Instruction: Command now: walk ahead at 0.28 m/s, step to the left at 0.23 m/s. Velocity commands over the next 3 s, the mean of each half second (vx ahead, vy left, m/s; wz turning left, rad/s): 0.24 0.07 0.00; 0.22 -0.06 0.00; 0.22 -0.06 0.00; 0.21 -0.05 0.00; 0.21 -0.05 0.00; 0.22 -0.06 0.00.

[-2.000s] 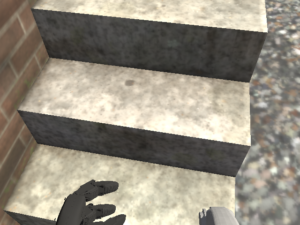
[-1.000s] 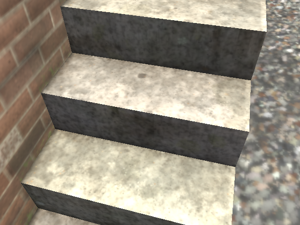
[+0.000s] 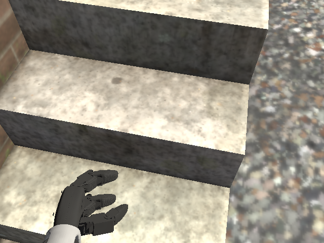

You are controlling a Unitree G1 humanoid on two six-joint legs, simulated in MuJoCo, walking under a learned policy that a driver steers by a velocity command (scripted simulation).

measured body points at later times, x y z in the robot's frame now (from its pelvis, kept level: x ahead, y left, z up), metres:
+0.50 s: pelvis +0.07 +0.04 +0.14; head +0.04 +0.07 +0.59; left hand +0.23 +0.29 +0.03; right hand +0.12 -0.19 +0.01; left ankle +0.13 +0.15 -0.55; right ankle +0.03 -0.10 -0.40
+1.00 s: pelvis +0.16 -0.03 +0.17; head +0.15 -0.04 +0.62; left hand +0.06 +0.18 +0.03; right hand +0.31 -0.21 +0.05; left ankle +0.12 +0.10 -0.25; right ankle +0.08 -0.07 -0.55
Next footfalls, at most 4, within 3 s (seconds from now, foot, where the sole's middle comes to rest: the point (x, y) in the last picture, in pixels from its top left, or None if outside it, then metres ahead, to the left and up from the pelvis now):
0.28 left None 0.17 0.15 -0.58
0.80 right None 0.12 -0.07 -0.58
1.22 left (152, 222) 0.39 0.04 -0.39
1.64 right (241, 180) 0.40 -0.17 -0.18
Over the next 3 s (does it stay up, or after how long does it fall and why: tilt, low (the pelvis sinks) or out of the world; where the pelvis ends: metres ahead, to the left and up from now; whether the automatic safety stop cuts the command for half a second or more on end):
stays up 0.94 -0.20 0.76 its command is cut before an obstacle from the start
